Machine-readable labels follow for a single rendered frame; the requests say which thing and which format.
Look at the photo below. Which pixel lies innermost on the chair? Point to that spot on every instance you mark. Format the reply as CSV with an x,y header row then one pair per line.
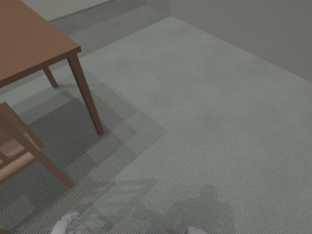
x,y
19,149

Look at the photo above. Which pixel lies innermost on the table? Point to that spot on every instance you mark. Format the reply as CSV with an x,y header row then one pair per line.
x,y
29,43

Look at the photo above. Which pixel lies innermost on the left robot hand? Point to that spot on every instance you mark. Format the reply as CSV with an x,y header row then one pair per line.
x,y
62,226

